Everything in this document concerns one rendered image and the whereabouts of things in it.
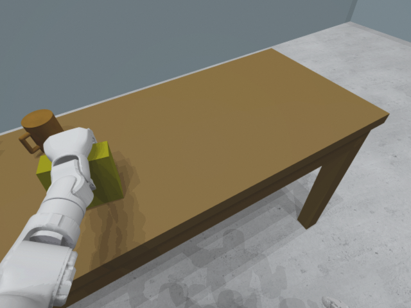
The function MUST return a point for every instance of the robot left forearm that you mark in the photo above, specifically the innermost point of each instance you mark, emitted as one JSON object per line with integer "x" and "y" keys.
{"x": 60, "y": 214}

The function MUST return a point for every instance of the table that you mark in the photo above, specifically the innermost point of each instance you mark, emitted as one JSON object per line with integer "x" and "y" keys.
{"x": 192, "y": 152}

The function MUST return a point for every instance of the sponge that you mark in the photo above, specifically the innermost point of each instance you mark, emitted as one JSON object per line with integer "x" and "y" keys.
{"x": 103, "y": 173}

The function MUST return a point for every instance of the robot left hand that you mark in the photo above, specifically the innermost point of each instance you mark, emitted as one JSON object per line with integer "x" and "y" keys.
{"x": 78, "y": 140}

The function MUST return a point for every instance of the robot left upper arm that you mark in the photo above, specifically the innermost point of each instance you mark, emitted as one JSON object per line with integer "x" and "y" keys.
{"x": 38, "y": 275}

